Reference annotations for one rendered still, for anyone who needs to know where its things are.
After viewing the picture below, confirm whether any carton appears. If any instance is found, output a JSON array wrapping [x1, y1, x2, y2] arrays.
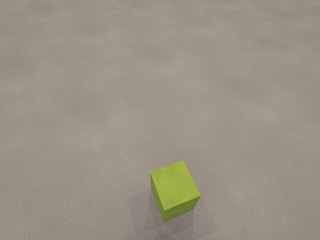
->
[[150, 160, 201, 222]]

